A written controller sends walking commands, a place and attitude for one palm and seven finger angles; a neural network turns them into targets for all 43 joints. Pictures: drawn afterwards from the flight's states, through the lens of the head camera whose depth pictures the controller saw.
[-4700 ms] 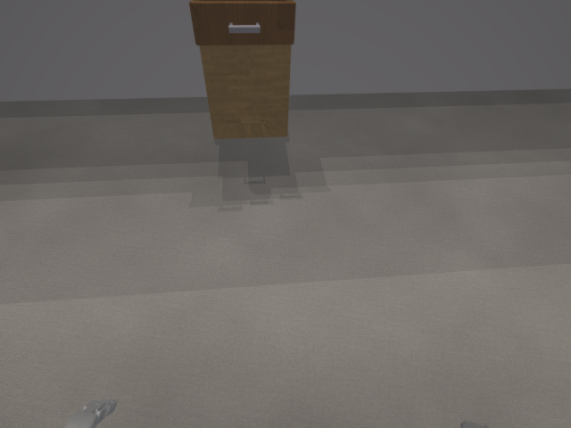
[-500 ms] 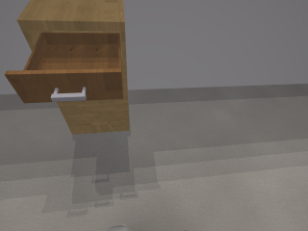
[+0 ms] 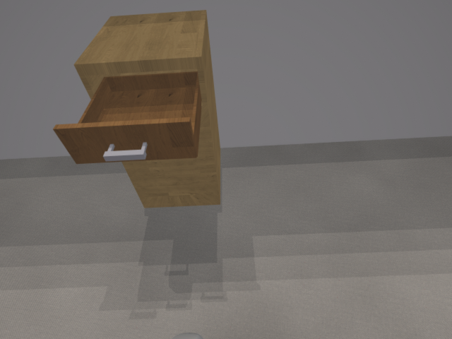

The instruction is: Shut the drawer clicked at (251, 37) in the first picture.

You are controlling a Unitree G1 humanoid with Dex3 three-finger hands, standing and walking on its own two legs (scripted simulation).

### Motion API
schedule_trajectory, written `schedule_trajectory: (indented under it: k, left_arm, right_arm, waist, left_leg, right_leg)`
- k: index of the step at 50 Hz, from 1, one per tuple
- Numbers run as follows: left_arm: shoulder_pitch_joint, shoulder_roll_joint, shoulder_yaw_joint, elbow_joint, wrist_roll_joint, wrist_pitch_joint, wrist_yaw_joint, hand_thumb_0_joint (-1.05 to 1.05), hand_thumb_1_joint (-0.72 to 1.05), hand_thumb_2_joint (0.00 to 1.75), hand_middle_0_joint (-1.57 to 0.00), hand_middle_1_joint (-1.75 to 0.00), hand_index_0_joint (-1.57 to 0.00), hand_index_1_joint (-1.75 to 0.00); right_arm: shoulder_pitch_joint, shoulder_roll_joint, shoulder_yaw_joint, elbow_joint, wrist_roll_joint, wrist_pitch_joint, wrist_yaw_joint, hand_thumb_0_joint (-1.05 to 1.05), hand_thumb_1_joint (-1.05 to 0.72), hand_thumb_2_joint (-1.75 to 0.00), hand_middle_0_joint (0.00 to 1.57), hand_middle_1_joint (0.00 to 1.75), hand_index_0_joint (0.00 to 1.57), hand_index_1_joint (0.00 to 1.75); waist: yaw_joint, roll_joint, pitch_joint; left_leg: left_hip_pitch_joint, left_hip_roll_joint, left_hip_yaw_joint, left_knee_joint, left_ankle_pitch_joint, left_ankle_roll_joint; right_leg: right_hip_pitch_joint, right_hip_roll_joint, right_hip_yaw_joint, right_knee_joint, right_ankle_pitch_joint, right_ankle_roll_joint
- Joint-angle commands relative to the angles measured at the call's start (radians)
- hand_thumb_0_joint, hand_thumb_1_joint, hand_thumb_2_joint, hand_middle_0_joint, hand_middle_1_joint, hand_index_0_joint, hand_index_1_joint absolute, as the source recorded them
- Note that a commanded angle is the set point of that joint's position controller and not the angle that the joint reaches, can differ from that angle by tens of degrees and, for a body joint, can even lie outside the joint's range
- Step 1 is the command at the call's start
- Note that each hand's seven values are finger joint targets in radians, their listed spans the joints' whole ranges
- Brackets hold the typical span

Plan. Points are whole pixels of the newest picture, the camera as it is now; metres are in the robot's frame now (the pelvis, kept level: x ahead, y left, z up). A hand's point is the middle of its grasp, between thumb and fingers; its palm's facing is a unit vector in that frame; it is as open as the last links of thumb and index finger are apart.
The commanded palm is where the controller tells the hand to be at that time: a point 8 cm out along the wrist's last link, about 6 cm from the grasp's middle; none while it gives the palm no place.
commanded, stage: take the last steps up to it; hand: left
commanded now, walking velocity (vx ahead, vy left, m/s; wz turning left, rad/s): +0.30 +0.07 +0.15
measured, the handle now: (126, 150) +0.60 +0.32 -0.05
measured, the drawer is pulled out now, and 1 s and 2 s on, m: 0.28 0.28 0.28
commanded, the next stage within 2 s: come to a stop and stand still in 1.06 s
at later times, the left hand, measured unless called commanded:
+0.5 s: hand out of the picture -0.04 +0.25 -0.18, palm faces +0.13 -0.98 -0.15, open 7.4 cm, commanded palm none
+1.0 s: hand (154, 262) +0.33 +0.21 -0.17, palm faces +0.01 -0.98 -0.20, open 7.4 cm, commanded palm none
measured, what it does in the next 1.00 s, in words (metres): walks ahead: left foot, then right foot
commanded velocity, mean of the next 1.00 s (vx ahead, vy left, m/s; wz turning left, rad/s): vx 0.28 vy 0.00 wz -0.01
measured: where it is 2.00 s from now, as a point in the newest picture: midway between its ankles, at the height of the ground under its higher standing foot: outside the picture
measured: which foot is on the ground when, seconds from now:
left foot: up 0.00-0.34, down 0.36-0.88, up 0.90-1.00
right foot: down 0.00-0.36, up 0.38-0.84, down 0.86-1.00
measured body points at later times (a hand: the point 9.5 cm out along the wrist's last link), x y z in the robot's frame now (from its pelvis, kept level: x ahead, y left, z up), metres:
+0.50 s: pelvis +0.05 +0.08 +0.00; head +0.05 +0.10 +0.45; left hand -0.04 +0.30 -0.17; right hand +0.13 -0.15 -0.14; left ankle +0.02 +0.17 -0.74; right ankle +0.04 -0.06 -0.68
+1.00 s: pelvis +0.22 +0.03 -0.01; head +0.24 +0.02 +0.44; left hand +0.32 +0.26 -0.15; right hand +0.15 -0.18 -0.18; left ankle +0.14 +0.17 -0.65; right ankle +0.29 -0.05 -0.74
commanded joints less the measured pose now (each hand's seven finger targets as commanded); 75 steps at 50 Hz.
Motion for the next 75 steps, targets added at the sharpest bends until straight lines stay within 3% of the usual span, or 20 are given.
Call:
schedule_trajectory:
  k: [1, 11, 16, 17, 18, 20, 26, 38, 41, 42, 43, 44, 45, 47, 51, 58, 62, 65, 68, 75]
  left_arm:
    - [0.104, 0.167, 0.044, -0.017, 0.001, -0.045, 0.007, 0.0, 0.9, 0.9, -0.2, -0.3, -0.2, -0.3]
    - [0.232, 0.186, 0.045, 0.088, 0.017, -0.062, -0.008, 0.0, 0.9, 0.9, -0.2, -0.3, -0.2, -0.3]
    - [0.164, 0.179, 0.046, 0.115, 0.003, -0.046, -0.013, 0.0, 0.9, 0.9, -0.2, -0.3, -0.2, -0.3]
    - [0.158, 0.141, 0.035, 0.112, 0.0, -0.042, -0.018, 0.0, 0.9, 0.9, -0.2, -0.3, -0.2, -0.3]
    - [0.145, 0.082, 0.024, 0.088, -0.003, -0.039, -0.024, 0.0, 0.9, 0.9, -0.2, -0.3, -0.2, -0.3]
    - [0.04, 0.085, 0.023, 0.029, 0.009, -0.042, -0.025, 0.0, 0.9, 0.9, -0.2, -0.3, -0.2, -0.3]
    - [0.123, 0.057, 0.034, 0.105, 0.011, -0.026, -0.04, 0.0, 0.9, 0.9, -0.2, -0.3, -0.2, -0.3]
    - [-0.175, 0.062, 0.029, -0.021, 0.0, -0.031, -0.046, 0.0, 0.9, 0.9, -0.2, -0.3, -0.2, -0.3]
    - [0.042, 0.104, 0.042, 0.041, 0.003, -0.052, -0.039, 0.0, 0.9, 0.9, -0.2, -0.3, -0.2, -0.3]
    - [0.171, 0.163, 0.058, 0.084, 0.01, -0.066, -0.033, 0.0, 0.9, 0.9, -0.2, -0.3, -0.2, -0.3]
    - [0.292, 0.274, 0.089, 0.108, 0.012, -0.075, -0.02, 0.0, 0.9, 0.9, -0.2, -0.3, -0.2, -0.3]
    - [0.314, 0.307, 0.087, 0.117, -0.013, -0.073, -0.019, 0.0, 0.9, 0.9, -0.2, -0.3, -0.2, -0.3]
    - [0.204, 0.267, 0.08, 0.094, -0.016, -0.064, -0.011, 0.0, 0.9, 0.9, -0.2, -0.3, -0.2, -0.3]
    - [0.055, 0.191, 0.056, 0.057, -0.014, -0.064, -0.007, 0.0, 0.9, 0.9, -0.2, -0.3, -0.2, -0.3]
    - [-0.017, 0.118, 0.032, 0.053, -0.001, -0.073, -0.002, 0.0, 0.9, 0.9, -0.2, -0.3, -0.2, -0.3]
    - [0.047, 0.144, 0.04, 0.083, 0.003, -0.067, -0.01, 0.0, 0.9, 0.9, -0.2, -0.3, -0.2, -0.3]
    - [0.037, 0.111, 0.022, 0.106, -0.008, -0.049, 0.002, 0.0, 0.9, 0.9, -0.2, -0.3, -0.2, -0.3]
    - [0.122, 0.06, 0.002, 0.127, -0.014, -0.028, 0.009, 0.0, 0.9, 0.9, -0.2, -0.3, -0.2, -0.3]
    - [0.118, 0.09, 0.006, 0.136, -0.011, 0.0, 0.01, 0.0, 0.9, 0.9, -0.2, -0.3, -0.2, -0.3]
    - [0.12, 0.105, 0.039, 0.085, 0.005, 0.037, 0.005, 0.0, 0.9, 0.9, -0.2, -0.3, -0.2, -0.3]
  right_arm:
    - [-0.032, -0.048, -0.007, -0.059, -0.008, -0.035, 0.006, 0.0, -0.9, -0.9, 0.2, 0.3, 0.2, 0.3]
    - [-0.126, -0.019, 0.015, -0.071, 0.0, -0.065, 0.017, 0.0, -0.9, -0.9, 0.2, 0.3, 0.2, 0.3]
    - [0.039, -0.02, 0.024, -0.007, 0.006, -0.092, 0.004, 0.0, -0.9, -0.9, 0.2, 0.3, 0.2, 0.3]
    - [0.118, -0.069, 0.013, 0.02, 0.007, -0.101, -0.01, 0.0, -0.9, -0.9, 0.2, 0.3, 0.2, 0.3]
    - [0.203, -0.157, -0.009, 0.04, 0.0, -0.104, -0.02, 0.0, -0.9, -0.9, 0.2, 0.3, 0.2, 0.3]
    - [0.242, -0.207, -0.015, 0.033, 0.002, -0.095, -0.029, 0.0, -0.9, -0.9, 0.2, 0.3, 0.2, 0.3]
    - [0.121, -0.04, 0.027, 0.02, 0.009, -0.14, -0.04, 0.0, -0.9, -0.9, 0.2, 0.3, 0.2, 0.3]
    - [0.258, -0.062, 0.022, 0.11, -0.009, -0.141, -0.046, 0.0, -0.9, -0.9, 0.2, 0.3, 0.2, 0.3]
    - [0.231, -0.084, 0.02, 0.117, 0.0, -0.138, -0.044, 0.0, -0.9, -0.9, 0.2, 0.3, 0.2, 0.3]
    - [0.229, -0.067, 0.022, 0.109, 0.011, -0.141, -0.036, 0.0, -0.9, -0.9, 0.2, 0.3, 0.2, 0.3]
    - [0.275, -0.009, 0.028, 0.085, 0.023, -0.146, -0.029, 0.0, -0.9, -0.9, 0.2, 0.3, 0.2, 0.3]
    - [0.239, -0.025, 0.029, 0.065, 0.025, -0.142, -0.034, 0.0, -0.9, -0.9, 0.2, 0.3, 0.2, 0.3]
    - [0.224, -0.027, 0.02, 0.066, 0.027, -0.134, -0.037, 0.0, -0.9, -0.9, 0.2, 0.3, 0.2, 0.3]
    - [0.142, 0.016, 0.023, 0.062, 0.013, -0.114, -0.029, 0.0, -0.9, -0.9, 0.2, 0.3, 0.2, 0.3]
    - [0.229, 0.061, 0.027, 0.09, -0.001, -0.077, -0.021, 0.0, -0.9, -0.9, 0.2, 0.3, 0.2, 0.3]
    - [0.065, 0.051, 0.029, 0.031, 0.001, -0.084, -0.008, 0.0, -0.9, -0.9, 0.2, 0.3, 0.2, 0.3]
    - [0.087, 0.042, 0.049, 0.063, 0.008, -0.101, -0.028, 0.0, -0.9, -0.9, 0.2, 0.3, 0.2, 0.3]
    - [0.058, -0.07, 0.042, 0.057, 0.011, -0.107, -0.047, 0.0, -0.9, -0.9, 0.2, 0.3, 0.2, 0.3]
    - [0.002, -0.066, 0.041, 0.044, 0.018, -0.088, -0.062, 0.0, -0.9, -0.9, 0.2, 0.3, 0.2, 0.3]
    - [-0.012, -0.118, -0.002, 0.001, 0.008, -0.065, -0.085, 0.0, -0.9, -0.9, 0.2, 0.3, 0.2, 0.3]
  waist:
    - [0.047, -0.167, 0.036]
    - [0.091, -0.213, 0.043]
    - [0.001, -0.131, 0.015]
    - [-0.037, 0.013, -0.016]
    - [-0.075, 0.247, -0.018]
    - [-0.083, 0.132, 0.095]
    - [0.022, 0.051, 0.119]
    - [-0.032, 0.068, 0.152]
    - [0.076, 0.02, 0.008]
    - [0.129, -0.04, -0.081]
    - [0.154, -0.291, -0.232]
    - [0.142, -0.254, -0.266]
    - [0.106, -0.156, -0.187]
    - [0.053, -0.092, -0.009]
    - [-0.033, -0.141, 0.015]
    - [0.019, -0.139, 0.04]
    - [-0.003, -0.083, -0.015]
    - [0.038, 0.081, -0.048]
    - [0.031, 0.164, 0.033]
    - [0.011, 0.063, -0.087]
  left_leg:
    - [-0.137, 0.056, -0.005, 0.061, 0.056, -0.02]
    - [-0.023, 0.072, 0.066, -0.267, -0.025, 0.005]
    - [0.412, 0.028, 0.146, -0.595, 0.092, 0.016]
    - [0.556, 0.096, 0.058, -0.643, 0.031, 0.031]
    - [0.61, 0.314, -0.254, -0.772, -0.167, 0.106]
    - [0.491, 0.452, -0.388, -0.883, -0.213, 0.208]
    - [0.365, 0.268, -0.053, -0.875, 0.27, 0.166]
    - [0.479, 0.297, 0.025, -0.766, 0.622, 0.18]
    - [0.438, 0.251, 0.079, -0.486, 0.842, 0.131]
    - [0.27, 0.201, 0.11, -0.277, 0.69, 0.09]
    - [0.029, 0.048, 0.17, 0.052, 0.093, 0.038]
    - [-0.032, 0.019, 0.058, 0.262, -0.223, 0.045]
    - [-0.037, 0.08, 0.007, 0.309, -0.162, 0.057]
    - [-0.043, 0.138, -0.014, 0.277, -0.042, 0.046]
    - [0.072, 0.145, 0.031, 0.076, 0.049, 0.01]
    - [0.08, 0.116, 0.075, -0.255, 0.085, -0.007]
    - [0.322, 0.093, 0.052, -0.592, 0.287, -0.02]
    - [0.356, 0.289, -0.074, -0.631, 0.723, 0.074]
    - [0.288, 0.275, -0.082, -0.709, 0.681, 0.096]
    - [0.414, 0.375, -0.082, -0.653, 0.892, 0.225]
  right_leg:
    - [0.109, -0.25, 0.208, -0.27, 0.019, -0.065]
    - [0.129, -0.289, 0.242, -0.328, -0.123, -0.106]
    - [-0.133, -0.185, 0.098, -0.195, -0.224, -0.037]
    - [-0.241, -0.134, 0.05, -0.054, -0.221, -0.001]
    - [-0.403, -0.033, -0.049, 0.202, -0.258, 0.048]
    - [-0.526, -0.044, 0.032, 0.485, -0.273, 0.034]
    - [-0.437, -0.077, 0.071, 0.619, 0.038, 0.059]
    - [-0.37, -0.034, 0.005, 0.203, 0.035, 0.022]
    - [-0.018, 0.045, -0.039, 0.05, 0.101, -0.013]
    - [0.24, -0.028, 0.053, 0.031, 0.18, -0.048]
    - [0.474, -0.321, 0.446, -0.045, 0.338, -0.16]
    - [0.458, -0.412, 0.569, -0.131, 0.476, -0.228]
    - [0.342, -0.393, 0.479, -0.159, 0.335, -0.236]
    - [0.046, -0.327, 0.356, -0.226, 0.191, -0.174]
    - [-0.144, -0.225, 0.132, -0.285, 0.199, -0.112]
    - [-0.076, -0.211, 0.172, -0.312, 0.04, -0.133]
    - [-0.058, -0.142, 0.112, -0.137, 0.265, -0.066]
    - [-0.018, -0.039, 0.058, -0.062, 0.046, 0.035]
    - [-0.018, -0.028, 0.04, -0.002, 0.009, 0.056]
    - [-0.237, 0.003, 0.136, 0.511, -0.238, 0.062]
